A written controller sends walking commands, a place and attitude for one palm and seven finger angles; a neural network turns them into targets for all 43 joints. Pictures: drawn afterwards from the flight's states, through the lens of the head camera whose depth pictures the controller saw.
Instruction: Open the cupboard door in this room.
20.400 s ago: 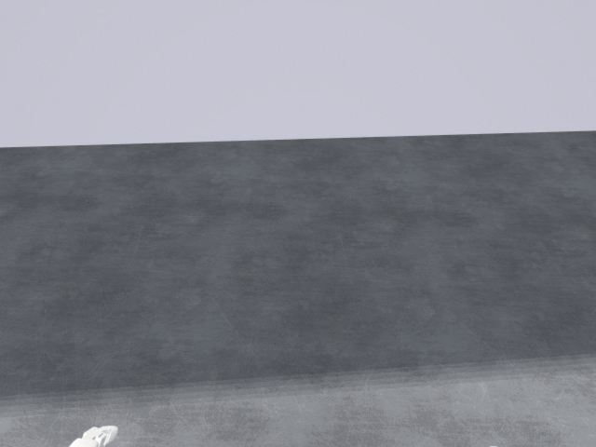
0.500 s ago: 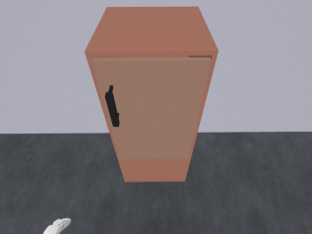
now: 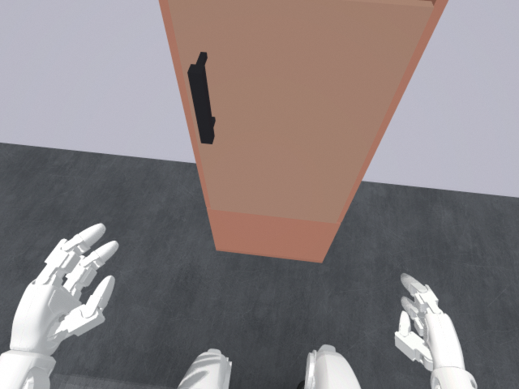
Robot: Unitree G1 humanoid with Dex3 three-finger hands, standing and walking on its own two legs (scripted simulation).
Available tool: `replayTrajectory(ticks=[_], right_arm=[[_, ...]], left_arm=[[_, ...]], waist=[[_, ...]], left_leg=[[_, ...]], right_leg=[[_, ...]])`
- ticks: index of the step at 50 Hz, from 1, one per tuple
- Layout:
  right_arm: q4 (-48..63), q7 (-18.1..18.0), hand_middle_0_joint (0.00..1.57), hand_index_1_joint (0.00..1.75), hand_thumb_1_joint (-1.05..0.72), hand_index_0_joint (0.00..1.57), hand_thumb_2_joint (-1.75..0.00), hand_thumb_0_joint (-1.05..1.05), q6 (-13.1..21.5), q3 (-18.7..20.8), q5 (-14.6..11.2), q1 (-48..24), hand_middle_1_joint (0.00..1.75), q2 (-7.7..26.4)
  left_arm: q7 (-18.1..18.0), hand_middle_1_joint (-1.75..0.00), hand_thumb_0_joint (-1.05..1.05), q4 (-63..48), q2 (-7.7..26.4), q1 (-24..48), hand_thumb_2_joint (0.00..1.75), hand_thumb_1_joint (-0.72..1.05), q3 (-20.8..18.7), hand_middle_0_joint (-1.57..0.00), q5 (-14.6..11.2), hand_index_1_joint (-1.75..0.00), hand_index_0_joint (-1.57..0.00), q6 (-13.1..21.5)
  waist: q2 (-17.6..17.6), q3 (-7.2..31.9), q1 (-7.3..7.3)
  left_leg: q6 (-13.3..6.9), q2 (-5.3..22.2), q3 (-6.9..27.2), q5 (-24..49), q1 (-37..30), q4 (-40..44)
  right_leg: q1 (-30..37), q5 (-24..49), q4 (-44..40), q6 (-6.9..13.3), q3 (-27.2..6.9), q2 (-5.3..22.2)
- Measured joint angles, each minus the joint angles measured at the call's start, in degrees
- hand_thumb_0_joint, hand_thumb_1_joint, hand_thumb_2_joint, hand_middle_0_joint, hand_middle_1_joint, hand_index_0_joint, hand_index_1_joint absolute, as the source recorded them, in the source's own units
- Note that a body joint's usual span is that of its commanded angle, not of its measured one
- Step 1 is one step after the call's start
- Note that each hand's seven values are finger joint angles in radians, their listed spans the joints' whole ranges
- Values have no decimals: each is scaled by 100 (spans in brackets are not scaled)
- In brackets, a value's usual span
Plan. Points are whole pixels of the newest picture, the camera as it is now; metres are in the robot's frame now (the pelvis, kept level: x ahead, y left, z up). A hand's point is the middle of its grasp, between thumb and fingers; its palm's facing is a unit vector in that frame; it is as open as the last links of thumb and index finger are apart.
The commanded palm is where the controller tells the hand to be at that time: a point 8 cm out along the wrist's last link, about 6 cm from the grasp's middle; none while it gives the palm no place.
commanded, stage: raise the hand with hooked fingers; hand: left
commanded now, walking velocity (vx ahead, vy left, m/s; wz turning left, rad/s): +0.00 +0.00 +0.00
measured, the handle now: (205, 100) +0.56 +0.17 +0.10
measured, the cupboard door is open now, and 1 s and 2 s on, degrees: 0 0 0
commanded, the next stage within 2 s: move the hooked fingers beside the handle in 1.74 s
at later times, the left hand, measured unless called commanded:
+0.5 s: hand (75, 276) +0.23 +0.27 +0.07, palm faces +0.01 -1.00 -0.05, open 11.2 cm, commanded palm +0.21 +0.32 +0.08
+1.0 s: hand (63, 234) +0.27 +0.29 +0.10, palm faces +0.03 -1.00 -0.05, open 13.8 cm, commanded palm +0.25 +0.33 +0.11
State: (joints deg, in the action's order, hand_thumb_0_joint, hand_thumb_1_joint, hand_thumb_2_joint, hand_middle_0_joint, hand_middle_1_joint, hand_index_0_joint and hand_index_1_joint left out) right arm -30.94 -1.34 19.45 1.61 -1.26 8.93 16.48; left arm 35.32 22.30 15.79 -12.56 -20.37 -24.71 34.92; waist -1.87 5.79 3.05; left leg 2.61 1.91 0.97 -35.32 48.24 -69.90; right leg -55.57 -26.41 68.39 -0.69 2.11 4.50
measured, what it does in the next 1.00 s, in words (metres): stands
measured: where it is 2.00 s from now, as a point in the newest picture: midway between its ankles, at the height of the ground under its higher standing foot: outside the picture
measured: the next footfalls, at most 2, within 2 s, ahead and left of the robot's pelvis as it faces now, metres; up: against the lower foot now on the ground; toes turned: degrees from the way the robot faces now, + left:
none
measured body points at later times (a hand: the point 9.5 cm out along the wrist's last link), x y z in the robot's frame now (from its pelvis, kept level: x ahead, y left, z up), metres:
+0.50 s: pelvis -0.01 +0.02 +0.01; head +0.06 +0.03 +0.46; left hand +0.23 +0.32 +0.07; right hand +0.16 -0.22 -0.06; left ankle -0.01 +0.14 -0.64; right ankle +0.07 -0.13 -0.64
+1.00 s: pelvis +0.01 +0.02 +0.03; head +0.07 +0.03 +0.48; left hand +0.27 +0.34 +0.11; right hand +0.18 -0.22 -0.04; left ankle -0.01 +0.14 -0.64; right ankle +0.07 -0.13 -0.64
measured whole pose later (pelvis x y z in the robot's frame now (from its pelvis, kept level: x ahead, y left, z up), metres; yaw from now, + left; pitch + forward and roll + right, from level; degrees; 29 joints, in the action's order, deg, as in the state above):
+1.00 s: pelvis +0.01 +0.02 +0.03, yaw +0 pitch +12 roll -2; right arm -29.9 -3.5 12.5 -2.1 -1.7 15.7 15.0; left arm 28.1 15.8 21.8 -4.9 -23.7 -21.2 15.7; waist 1.1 6.4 0.5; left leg 0.7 1.9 1.9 -32.0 41.0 -61.0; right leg -45.8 -22.1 56.2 -1.9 3.6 4.0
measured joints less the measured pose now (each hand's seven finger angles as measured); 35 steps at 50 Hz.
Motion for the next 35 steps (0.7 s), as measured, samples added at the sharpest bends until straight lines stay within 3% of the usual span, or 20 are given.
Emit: replayTrajectory(ticks=[3, 6, 9, 13, 18, 27, 35], right_arm=[[89, -80, 21, 30, -90, 21, -90, 1, -98, -7, -34, -79, 30, -19], [54, -87, 21, 30, -90, 21, -90, 1, -225, 11, -23, -68, 30, -169], [-20, -70, 21, 30, -90, 21, -90, 1, -368, -11, -18, 40, 30, -356], [-60, -83, 21, 30, -90, 21, -90, 1, -513, -132, -12, 244, 30, -483], [-7, -128, 21, 30, -90, 21, -90, 1, -567, -288, -21, 498, 30, -408], [13, -194, 21, 30, -90, 21, -90, 1, -507, -231, -49, 737, 30, -102], [124, -194, 21, 30, -90, 21, -90, 1, -550, -213, -54, 741, 30, -64]], left_arm=[[-10, -49, 1, -560, -9, -85, 77, 60, -39, -22, -32, -49, -23, -711], [-424, -54, 1, -1348, -57, -301, 74, 53, 10, -23, 176, -54, -23, -1243], [-811, -58, 1, -1964, -68, -495, 71, 47, 84, -23, 376, -58, -23, -1526], [-1043, -64, 1, -2095, 40, -507, 67, 37, 109, -24, 475, -64, -24, -1655], [-1006, -72, 1, -1683, 266, -316, 62, 26, -12, -25, 391, -71, -25, -1703], [-973, -85, 0, -1435, 337, -87, 53, 5, -31, -26, 357, -85, -26, -1651], [-1062, -97, 0, -1369, 433, 47, 45, -14, -61, -28, 432, -97, -28, -1744]], waist=[[62, -72, 42], [139, -129, 23], [195, -86, -35], [263, 23, -137], [291, 94, -230], [237, 79, -308], [203, 59, -352]], left_leg=[[-5, 59, 85, -228, 257, -464], [-36, 88, 162, -275, 297, -563], [-78, 79, 202, -191, 267, -432], [-126, 28, 198, -19, 232, -176], [-170, -11, 138, 105, 205, 5], [-234, -34, 75, 180, -40, 232], [-237, -27, 78, 249, -347, 513]], right_leg=[[-199, -147, 331, 6, 61, -47], [-163, -144, 317, -10, 136, -72], [-65, -47, 109, -27, 186, -68], [20, 116, -187, -56, 196, -29], [47, 241, -375, -92, 142, -3], [297, 336, -627, -130, 90, 1], [620, 400, -914, -140, 110, -13]])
